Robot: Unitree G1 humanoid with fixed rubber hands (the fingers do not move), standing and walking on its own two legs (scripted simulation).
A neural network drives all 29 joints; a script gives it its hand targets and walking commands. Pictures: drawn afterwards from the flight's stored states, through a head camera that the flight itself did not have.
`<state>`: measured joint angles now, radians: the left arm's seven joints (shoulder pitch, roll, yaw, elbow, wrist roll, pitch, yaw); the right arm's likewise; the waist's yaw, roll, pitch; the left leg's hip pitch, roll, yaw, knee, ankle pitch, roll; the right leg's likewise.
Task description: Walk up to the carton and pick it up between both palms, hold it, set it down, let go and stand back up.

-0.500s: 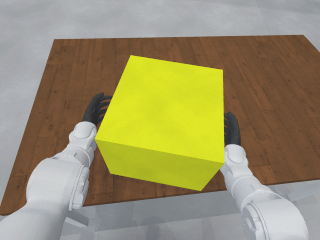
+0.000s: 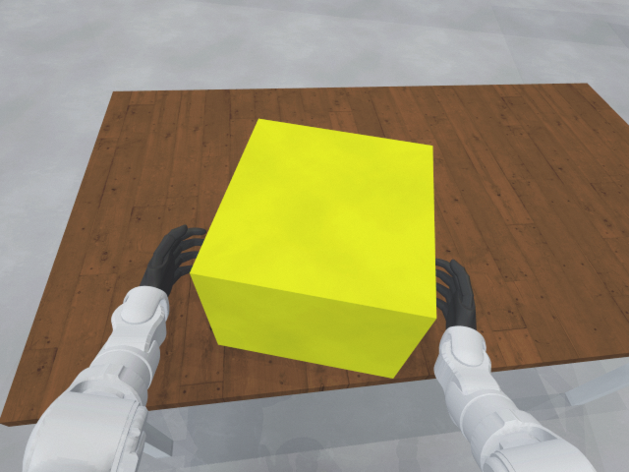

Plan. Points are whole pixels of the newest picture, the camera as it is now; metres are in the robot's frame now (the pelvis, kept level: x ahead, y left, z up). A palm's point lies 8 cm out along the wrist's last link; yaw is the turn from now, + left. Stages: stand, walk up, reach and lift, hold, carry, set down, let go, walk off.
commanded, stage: set down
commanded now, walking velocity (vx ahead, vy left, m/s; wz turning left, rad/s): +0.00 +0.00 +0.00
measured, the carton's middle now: (324, 246) +0.47 -0.02 -0.01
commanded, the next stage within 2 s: none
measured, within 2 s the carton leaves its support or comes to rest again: neither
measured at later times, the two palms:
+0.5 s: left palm (111, 329) +0.33 +0.26 +0.01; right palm (456, 358) +0.28 -0.17 +0.00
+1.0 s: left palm (82, 412) +0.23 +0.27 +0.01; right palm (465, 414) +0.21 -0.16 +0.00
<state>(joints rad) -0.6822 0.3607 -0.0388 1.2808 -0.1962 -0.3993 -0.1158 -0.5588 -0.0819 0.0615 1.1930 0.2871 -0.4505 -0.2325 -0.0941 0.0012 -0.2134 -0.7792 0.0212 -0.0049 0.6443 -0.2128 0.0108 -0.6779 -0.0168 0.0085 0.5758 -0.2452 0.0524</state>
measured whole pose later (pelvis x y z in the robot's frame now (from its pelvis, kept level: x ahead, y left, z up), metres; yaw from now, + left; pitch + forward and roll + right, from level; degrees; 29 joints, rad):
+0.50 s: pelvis +0.00 +0.02 +0.01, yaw +0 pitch +8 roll -4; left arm -0.34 0.38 -0.01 0.89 -0.20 -0.26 -0.16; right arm -0.24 -0.07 0.08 0.88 0.29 -0.41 -0.25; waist -0.05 0.00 -0.10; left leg -0.53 0.02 0.00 0.64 -0.25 0.03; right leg -0.39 -0.01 0.01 0.48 -0.23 0.06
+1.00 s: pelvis +0.01 +0.01 +0.02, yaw +1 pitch -1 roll -3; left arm 0.08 0.39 -0.01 0.44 -0.20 -0.17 -0.19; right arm 0.16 -0.02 0.06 0.45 0.26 -0.30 -0.28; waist 0.00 0.00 0.02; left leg -0.33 0.02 0.00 0.60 -0.26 0.03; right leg -0.18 -0.01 0.01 0.42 -0.23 0.06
